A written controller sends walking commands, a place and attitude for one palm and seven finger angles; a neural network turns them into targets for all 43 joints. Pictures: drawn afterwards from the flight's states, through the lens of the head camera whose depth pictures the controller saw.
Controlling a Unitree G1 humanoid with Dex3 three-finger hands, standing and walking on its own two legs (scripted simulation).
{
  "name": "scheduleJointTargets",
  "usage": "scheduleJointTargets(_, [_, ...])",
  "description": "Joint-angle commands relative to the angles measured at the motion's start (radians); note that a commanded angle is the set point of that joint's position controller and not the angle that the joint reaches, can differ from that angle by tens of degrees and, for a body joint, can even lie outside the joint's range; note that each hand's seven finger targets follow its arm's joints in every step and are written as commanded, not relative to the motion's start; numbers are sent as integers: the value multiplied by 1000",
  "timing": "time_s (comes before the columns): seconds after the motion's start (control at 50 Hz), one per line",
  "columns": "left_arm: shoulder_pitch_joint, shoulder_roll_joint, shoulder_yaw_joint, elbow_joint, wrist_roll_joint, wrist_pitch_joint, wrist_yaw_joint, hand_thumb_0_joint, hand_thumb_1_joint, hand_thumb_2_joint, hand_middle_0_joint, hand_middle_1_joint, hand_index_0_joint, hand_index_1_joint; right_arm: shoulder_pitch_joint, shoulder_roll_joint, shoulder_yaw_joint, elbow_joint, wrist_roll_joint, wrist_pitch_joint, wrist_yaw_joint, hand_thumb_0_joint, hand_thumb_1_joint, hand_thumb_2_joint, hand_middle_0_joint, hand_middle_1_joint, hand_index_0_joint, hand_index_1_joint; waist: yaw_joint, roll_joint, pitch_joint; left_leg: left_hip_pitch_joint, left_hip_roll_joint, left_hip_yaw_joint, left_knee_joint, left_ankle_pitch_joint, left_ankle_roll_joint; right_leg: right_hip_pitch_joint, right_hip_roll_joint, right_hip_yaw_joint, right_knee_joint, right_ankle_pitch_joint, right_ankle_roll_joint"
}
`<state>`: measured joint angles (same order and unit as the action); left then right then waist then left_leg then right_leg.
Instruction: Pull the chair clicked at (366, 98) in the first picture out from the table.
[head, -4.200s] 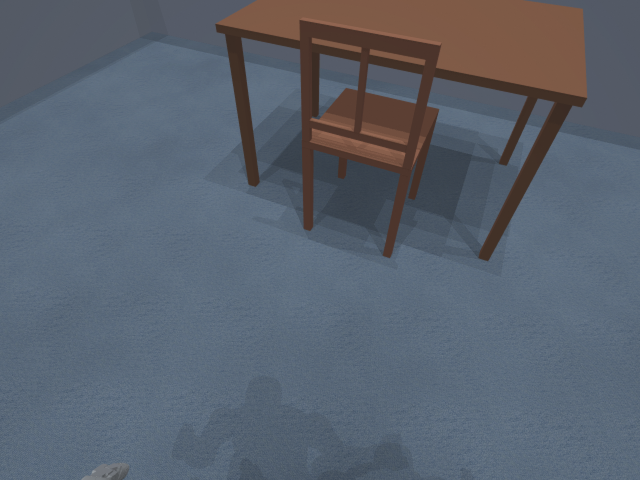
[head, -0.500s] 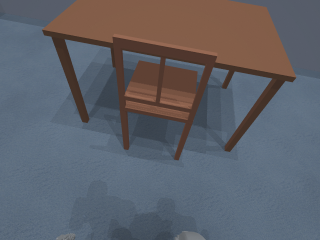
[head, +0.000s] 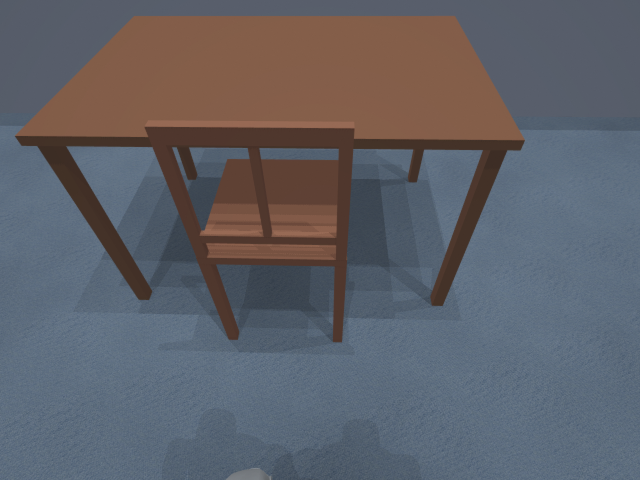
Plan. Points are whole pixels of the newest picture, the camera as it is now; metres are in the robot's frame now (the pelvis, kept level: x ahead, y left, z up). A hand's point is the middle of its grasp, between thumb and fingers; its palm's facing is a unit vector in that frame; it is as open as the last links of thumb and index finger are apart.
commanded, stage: take the last steps up to it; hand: left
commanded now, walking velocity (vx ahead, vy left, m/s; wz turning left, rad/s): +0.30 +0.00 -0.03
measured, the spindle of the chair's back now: (261, 193) +0.70 +0.16 -0.10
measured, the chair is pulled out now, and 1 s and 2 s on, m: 0.00 0.00 0.00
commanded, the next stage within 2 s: come to a stop and stand still in 0.52 s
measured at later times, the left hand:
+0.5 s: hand (189, 450) +0.20 +0.21 -0.18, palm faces +0.01 -0.98 -0.17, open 7.3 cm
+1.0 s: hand (220, 369) +0.33 +0.19 -0.17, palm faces +0.02 -0.97 -0.23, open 7.3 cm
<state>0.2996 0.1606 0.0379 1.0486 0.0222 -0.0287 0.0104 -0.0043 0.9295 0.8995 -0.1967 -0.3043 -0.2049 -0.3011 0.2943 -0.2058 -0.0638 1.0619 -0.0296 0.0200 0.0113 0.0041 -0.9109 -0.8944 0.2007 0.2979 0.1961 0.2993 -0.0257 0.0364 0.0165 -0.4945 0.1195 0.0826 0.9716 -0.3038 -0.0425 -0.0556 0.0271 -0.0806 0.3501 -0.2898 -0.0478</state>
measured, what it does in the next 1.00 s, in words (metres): walks ahead: left foot, then right foot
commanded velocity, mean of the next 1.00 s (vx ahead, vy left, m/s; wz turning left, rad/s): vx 0.05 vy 0.01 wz -0.02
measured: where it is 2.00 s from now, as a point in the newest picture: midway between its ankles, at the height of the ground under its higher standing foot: outside the picture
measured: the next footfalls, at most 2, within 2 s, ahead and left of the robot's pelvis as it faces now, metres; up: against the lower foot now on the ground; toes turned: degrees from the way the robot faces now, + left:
left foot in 0.20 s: +0.16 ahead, +0.13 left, +0.00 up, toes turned +7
right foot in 0.66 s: +0.32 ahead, -0.11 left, +0.00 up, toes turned -9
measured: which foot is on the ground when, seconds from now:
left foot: up 0.00-0.18, down 0.20-0.66, up 0.68-1.00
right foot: down 0.00-0.20, up 0.22-0.64, down 0.66-1.00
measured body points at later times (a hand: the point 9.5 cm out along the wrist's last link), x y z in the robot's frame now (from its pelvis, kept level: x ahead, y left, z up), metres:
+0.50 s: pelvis +0.16 +0.03 +0.00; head +0.18 +0.05 +0.45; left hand +0.20 +0.27 -0.16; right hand +0.14 -0.19 -0.15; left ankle +0.12 +0.13 -0.74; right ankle +0.21 -0.11 -0.69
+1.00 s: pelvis +0.24 +0.01 -0.01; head +0.28 +0.01 +0.44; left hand +0.33 +0.24 -0.16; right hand +0.31 -0.23 -0.16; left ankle +0.24 +0.13 -0.71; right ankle +0.28 -0.11 -0.74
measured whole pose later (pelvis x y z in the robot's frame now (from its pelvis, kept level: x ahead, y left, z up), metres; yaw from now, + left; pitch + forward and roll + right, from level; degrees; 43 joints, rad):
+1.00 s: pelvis +0.24 +0.01 -0.01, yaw -1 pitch +0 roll +0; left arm 0.12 0.16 0.04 1.00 0.03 0.02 0.04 -0.01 0.92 0.90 -0.20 -0.30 -0.21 -0.30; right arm 0.15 -0.18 -0.06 1.00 -0.01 0.04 -0.02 0.00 -0.91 -0.89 0.20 0.30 0.19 0.30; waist 0.01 0.01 0.09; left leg -0.37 0.02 0.04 0.82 -0.43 -0.05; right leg -0.30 -0.07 -0.13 0.51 -0.20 -0.01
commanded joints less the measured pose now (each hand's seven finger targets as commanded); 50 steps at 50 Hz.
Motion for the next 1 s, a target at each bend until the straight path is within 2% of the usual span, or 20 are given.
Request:
scheduleJointTargets(0.0, [89,144,24,-3,0,-33,2,0,900,900,-200,-300,-200,-300,-112,-35,0,-93,4,-37,6,0,-900,-900,200,300,200,300,42,-148,108,-118,0,-1,-87,11,12,-12,-275,221,-170,181,-156])
scheduleJointTargets(0.08, [108,157,27,28,5,-30,5,0,900,900,-200,-300,-200,-300,-147,-21,8,-103,10,-54,11,0,-900,-900,200,300,200,300,46,-173,107,-5,-23,16,-244,-13,41,-21,-282,205,-120,230,-139])
scheduleJointTargets(0.14, [87,147,30,39,-5,-27,1,0,900,900,-200,-300,-200,-300,1,-38,5,-51,4,-72,-4,0,-900,-900,200,300,200,300,-27,-106,65,290,-95,72,-430,78,63,-117,-208,129,76,336,-91])
scheduleJointTargets(0.16, [93,121,25,36,-9,-26,-3,0,900,900,-200,-300,-200,-300,132,-86,-5,-11,-2,-81,-16,0,-900,-900,200,300,200,300,-76,-13,-10,491,-45,-10,-494,87,91,-206,-155,94,291,340,-61])
scheduleJointTargets(0.18, [130,60,18,13,-17,-21,-11,0,900,900,-200,-300,-200,-300,236,-201,-30,5,-14,-85,-27,0,-900,-900,200,300,200,300,-91,229,-94,655,229,-378,-596,32,191,-425,-33,-5,586,-31,-3])
scheduleJointTargets(0.2, [85,69,17,-22,-12,-25,-11,0,900,900,-200,-300,-200,-300,281,-232,-30,8,-3,-74,-33,0,-900,-900,200,300,200,300,-99,270,-101,634,342,-580,-742,-37,255,-523,5,43,794,-285,-2])
scheduleJointTargets(0.22, [23,79,22,-22,-6,-21,-9,0,900,900,-200,-300,-200,-300,221,-197,-26,8,3,-71,-41,0,-900,-900,200,300,200,300,-91,182,-46,536,333,-549,-772,-94,255,-563,-45,95,901,-237,-11])
scheduleJointTargets(0.26, [-8,65,28,-13,1,-18,-23,0,900,900,-200,-300,-200,-300,83,-88,4,-30,5,-85,-41,0,-900,-900,200,300,200,300,-28,46,67,362,245,-368,-791,-34,224,-551,-119,107,896,-72,0])
scheduleJointTargets(0.3, [56,28,24,10,5,-1,-26,0,900,900,-200,-300,-200,-300,32,-54,16,-36,12,-100,-43,0,-900,-900,200,300,200,300,26,47,57,296,193,-201,-794,127,201,-481,-133,86,823,-19,25])
scheduleJointTargets(0.34, [67,19,23,10,7,13,-24,0,900,900,-200,-300,-200,-300,39,-45,15,-27,14,-103,-43,0,-900,-900,200,300,200,300,38,55,49,289,156,-123,-788,255,205,-456,-137,66,745,13,43])
scheduleJointTargets(0.54, [-109,31,19,-70,3,7,-25,0,900,900,-200,-300,-200,-300,102,-83,-3,10,0,-76,-35,0,-900,-900,200,300,200,300,0,88,78,367,154,-62,-690,354,206,-362,-95,-26,312,40,37])
scheduleJointTargets(0.58, [-26,54,27,-43,4,-3,-21,0,900,900,-200,-300,-200,-300,90,-71,1,16,3,-69,-33,0,-900,-900,200,300,200,300,45,30,55,299,122,-41,-576,313,166,-176,-57,-55,182,125,27])
scheduleJointTargets(0.6, [58,91,34,-16,7,-16,-15,0,900,900,-200,-300,-200,-300,95,-54,7,21,9,-72,-31,0,-900,-900,200,300,200,300,82,-40,7,256,69,-7,-439,291,129,-34,-82,-12,119,184,17])
scheduleJointTargets(0.62, [148,163,47,10,11,-31,-2,0,900,900,-200,-300,-200,-300,125,-7,17,15,18,-78,-27,0,-900,-900,200,300,200,300,105,-209,-90,106,-30,62,-211,95,76,151,-276,228,103,435,-44])
scheduleJointTargets(0.64, [175,219,47,10,-5,-29,4,0,900,900,-200,-300,-200,-300,149,12,25,1,28,-71,-36,0,-900,-900,200,300,200,300,82,-273,-144,79,-100,33,-15,-307,45,152,-453,390,28,764,-148])
scheduleJointTargets(0.66, [107,210,38,4,-12,-31,10,0,900,900,-200,-300,-200,-300,147,1,26,11,29,-53,-46,0,-900,-900,200,300,200,300,60,-251,-179,139,-73,-71,30,-324,38,64,-447,367,14,891,-170])
scheduleJointTargets(0.68, [23,180,30,-15,-9,-24,20,0,900,900,-200,-300,-200,-300,134,8,20,13,31,-39,-50,0,-900,-900,200,300,200,300,38,-244,-130,145,-59,-80,39,-306,32,2,-434,320,24,949,-179])
scheduleJointTargets(0.74, [-78,155,24,-44,-1,1,39,0,900,900,-200,-300,-200,-300,86,26,23,24,33,-2,-51,0,-900,-900,200,300,200,300,20,-117,-66,152,-56,-79,-16,-233,12,-105,-379,169,46,910,-157])
scheduleJointTargets(0.9, [-120,190,50,-94,9,37,43,0,900,900,-200,-300,-200,-300,-5,-4,0,-62,21,27,-31,0,-900,-900,200,300,200,300,37,-193,-74,126,-86,-60,-72,-152,-6,-134,-360,135,25,688,-154])
scheduleJointTargets(0.98, [-129,183,48,-95,6,45,37,0,900,900,-200,-300,-200,-300,20,-1,4,-69,21,8,-30,0,-900,-900,200,300,200,300,13,-225,-95,272,-93,-26,-388,22,4,-164,-286,108,79,445,-88])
